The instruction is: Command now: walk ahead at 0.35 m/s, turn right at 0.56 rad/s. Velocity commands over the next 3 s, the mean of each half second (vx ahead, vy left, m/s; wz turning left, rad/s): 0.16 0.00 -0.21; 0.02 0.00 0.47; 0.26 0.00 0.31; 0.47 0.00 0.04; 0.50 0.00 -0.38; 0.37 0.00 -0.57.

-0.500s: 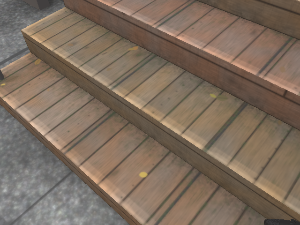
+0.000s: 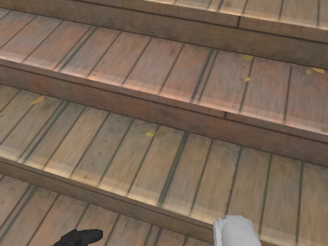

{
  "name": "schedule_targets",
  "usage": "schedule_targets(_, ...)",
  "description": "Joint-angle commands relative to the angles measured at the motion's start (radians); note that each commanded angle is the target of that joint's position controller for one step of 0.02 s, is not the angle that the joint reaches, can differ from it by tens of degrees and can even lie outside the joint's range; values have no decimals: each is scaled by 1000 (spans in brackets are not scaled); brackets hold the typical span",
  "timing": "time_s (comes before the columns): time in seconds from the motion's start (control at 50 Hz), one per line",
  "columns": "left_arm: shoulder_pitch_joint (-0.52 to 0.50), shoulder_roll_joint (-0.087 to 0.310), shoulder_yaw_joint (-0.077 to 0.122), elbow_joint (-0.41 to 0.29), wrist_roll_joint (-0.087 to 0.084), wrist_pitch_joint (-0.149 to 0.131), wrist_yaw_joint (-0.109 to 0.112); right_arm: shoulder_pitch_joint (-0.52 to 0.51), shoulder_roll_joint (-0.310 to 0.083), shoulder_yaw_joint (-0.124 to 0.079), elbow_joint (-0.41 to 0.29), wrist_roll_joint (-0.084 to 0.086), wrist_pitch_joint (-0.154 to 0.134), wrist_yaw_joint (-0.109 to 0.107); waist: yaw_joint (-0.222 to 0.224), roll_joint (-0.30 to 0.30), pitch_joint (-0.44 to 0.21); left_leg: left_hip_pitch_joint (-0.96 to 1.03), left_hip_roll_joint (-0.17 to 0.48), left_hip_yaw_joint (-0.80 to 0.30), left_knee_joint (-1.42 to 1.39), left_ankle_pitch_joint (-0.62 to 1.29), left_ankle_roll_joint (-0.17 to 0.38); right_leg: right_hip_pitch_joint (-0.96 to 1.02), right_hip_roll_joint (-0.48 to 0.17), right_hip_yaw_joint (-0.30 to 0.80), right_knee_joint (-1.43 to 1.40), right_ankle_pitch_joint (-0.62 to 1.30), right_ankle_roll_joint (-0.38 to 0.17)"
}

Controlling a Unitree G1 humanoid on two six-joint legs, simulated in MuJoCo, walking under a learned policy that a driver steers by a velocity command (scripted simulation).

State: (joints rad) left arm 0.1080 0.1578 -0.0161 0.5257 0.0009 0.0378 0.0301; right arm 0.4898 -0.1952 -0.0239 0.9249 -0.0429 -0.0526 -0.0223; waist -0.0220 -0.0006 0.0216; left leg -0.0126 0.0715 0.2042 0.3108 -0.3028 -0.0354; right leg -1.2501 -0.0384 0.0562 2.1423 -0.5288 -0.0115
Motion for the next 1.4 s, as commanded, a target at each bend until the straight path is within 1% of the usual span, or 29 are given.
schedule_targets(0.02, -258, 23, -7, -225, 51, 12, -8, -74, -214, -28, -51, 2, -46, -6, 51, 3, 139, -325, 173, -24, -349, 152, 168, 216, -43, -139, -471, 42, -64)
schedule_targets(0.1, 173, 64, 29, -41, 4, 18, -24, -181, -327, -56, -103, 62, -17, 8, 174, 253, -268, 4, 197, 70, 117, 1620, 181, 783, 126, -250, -831, 47, -141)
schedule_targets(0.12, 271, 112, 49, -10, 4, -6, -28, -198, -328, -64, -121, 86, -8, 28, 221, 244, -362, 23, 171, 68, 365, 1559, 143, 957, 169, -184, -1076, 122, -150)
schedule_targets(0.14, 269, 204, 85, 2, 17, -17, -30, -187, -270, -53, -154, 56, -16, 39, 212, 145, -337, -239, 113, -35, 741, 704, 74, 1113, 98, 180, -1300, 173, -156)
schedule_targets(0.16, 222, 399, 141, 7, 17, -1, -8, -213, -143, -30, -283, 39, -8, 65, 127, -319, -408, -587, -105, -158, 1115, -33, 10, 1164, -197, 791, -1674, 530, -216)
schedule_targets(0.18, 205, 339, 140, 2, 23, -5, 2, -90, -88, -17, -250, 6, -9, 67, 72, -156, -466, -570, -66, -351, 1312, 14, 21, 1169, -268, 833, -1705, 729, -215)
schedule_targets(0.26, 32, 63, 59, 111, 40, -21, 8, -150, -24, 1, -254, -19, 60, 5, -42, -62, -36, -666, -31, -287, 1374, 110, 51, 654, -124, 360, -1567, 328, -176)
schedule_targets(0.28, 53, 64, 56, 136, 40, -35, 7, -143, -26, -1, -263, -12, 72, -4, -50, -65, -38, -664, -49, -298, 1393, 112, 61, 637, -125, 314, -1577, 368, -169)
schedule_targets(0.3, 94, 35, 21, 178, 42, -95, -52, -156, -91, -5, -232, 69, -2, 53, 9, -189, -147, -835, -89, -510, 1430, 223, 111, 679, -128, 389, -1645, 32, -130)
schedule_targets(0.32, 180, 55, 30, 231, 56, -109, -79, -222, -122, -18, -239, 60, -30, 48, 35, -111, -72, -953, -127, -564, 1386, 303, 129, 719, -142, 420, -1662, -27, -118)
schedule_targets(0.34, 161, 132, 83, 268, 24, -96, -31, -180, 27, 4, -256, -12, 13, 1, -51, 2, -45, -850, -113, -446, 1363, 210, 92, 769, -169, 302, -1662, 306, -64)
schedule_targets(0.36, 150, 143, 80, 280, 22, -98, -16, -154, 7, 5, -238, -13, 31, -12, -63, 43, -35, -858, -125, -424, 1310, 171, 69, 779, -142, 213, -1653, 464, -61)
schedule_targets(0.38, 76, 116, 45, 203, 66, -112, -78, -294, -150, -14, -269, 78, -7, 30, 18, -108, -157, -1030, -142, -489, 1351, 321, 82, 830, -129, 192, -1714, 199, -62)
schedule_targets(0.4, 36, 101, 32, 180, 75, -108, -104, -291, -186, -37, -238, 91, -18, 35, 14, -58, -138, -1048, -130, -520, 1334, 351, 49, 847, -167, 234, -1755, 113, -39)
schedule_targets(0.46, 93, 109, 23, 222, 45, -117, -137, -236, -150, -42, -157, 45, -38, 40, -11, -75, -103, -1087, -156, -462, 1402, 379, 44, 860, -138, 121, -1773, 171, -10)
schedule_targets(0.54, 45, 88, -12, 212, 26, -163, -132, -251, -131, -52, -97, 53, -48, 60, -25, -77, -126, -989, -88, -407, 1265, 368, -29, 933, -128, 4, -1739, 406, -13)
schedule_targets(0.66, 201, 125, 26, 242, 87, -132, -108, -364, -140, -49, -184, 39, -32, 13, 81, -93, -138, -1182, -117, -432, 1288, 167, -29, 1340, -325, 9, -1709, 1107, -340)
schedule_targets(0.8, 65, 189, 51, 205, 65, -116, -83, -366, -82, -20, -220, 25, 4, 59, 4, -58, -159, -864, -5, -221, 800, 77, -79, 1316, -288, -157, -1744, 1142, -268)
schedule_targets(0.88, 131, 268, 107, 216, 61, -114, -61, -375, -67, 7, -269, 29, 19, 74, 35, -93, -111, -678, -24, -127, 487, -33, -28, 1346, -334, -175, -1694, 1210, -262)
schedule_targets(0.96, 164, 264, 124, 211, 61, -97, -58, -298, -100, -11, -271, 48, 0, 51, -6, -107, -168, -300, -159, -72, 105, 416, 101, 1248, -239, -249, -1508, 1132, -126)
schedule_targets(0.98, 204, 169, 101, 193, 64, -104, -68, -214, -191, -40, -276, 27, -2, 13, -21, 30, -306, -7, -61, -229, 185, 914, 242, 1061, -151, -306, -1302, 856, -15)
schedule_targets(1.0, 242, 84, 67, 99, 71, -120, -72, -48, -330, -80, -260, 27, 5, -18, -57, 209, -501, 400, 232, -620, 190, 1219, 543, 748, 6, -294, -1041, 178, 113)
schedule_targets(1.04, -62, 138, 85, 23, 25, -125, -81, 62, -349, -109, -171, -14, -20, 35, -170, 140, -267, 236, 279, -635, 157, 1068, 463, 376, 95, -12, -247, -177, 107)
schedule_targets(1.08, -19, 222, 120, 0, 77, -134, -61, -19, -257, -72, -161, 27, -5, 66, -83, 93, -179, 93, 266, -591, 91, 725, 404, 150, 72, 14, 50, -124, 26)
schedule_targets(1.12, 54, 93, 61, 21, 89, -116, -65, -129, -91, -5, -116, 9, 8, 94, 25, 63, -76, -214, 181, -538, -3, 100, 331, 165, 29, 29, 32, -59, -70)
schedule_targets(1.18, 95, 25, 7, 57, 56, -94, -101, -92, -107, 5, -23, -30, 1, 69, 23, 114, -20, -310, 179, -580, -83, -287, 296, -35, 74, -1, 192, -115, -118)
schedule_targets(1.26, -27, 79, -29, 7, 38, -87, -101, -39, -189, 11, 2, -98, -27, 69, 16, 17, -46, -278, 197, -562, -76, -308, 243, -219, -30, 30, 4, 104, -91)
schedule_targets(1.34, 32, 138, -18, 74, 22, -66, -111, -282, -291, -11, -134, 2, -46, 108, 117, 116, -53, -805, 149, -377, -276, -87, 227, 587, -4, -134, -398, 26, 9)
schedule_targets(1.4, 46, 181, -21, 63, 35, -83, -121, -291, -344, -46, -182, 33, -70, 126, 111, 185, -133, -278, 242, -403, -119, 471, 271, 496, 71, -144, -835, -179, -26)
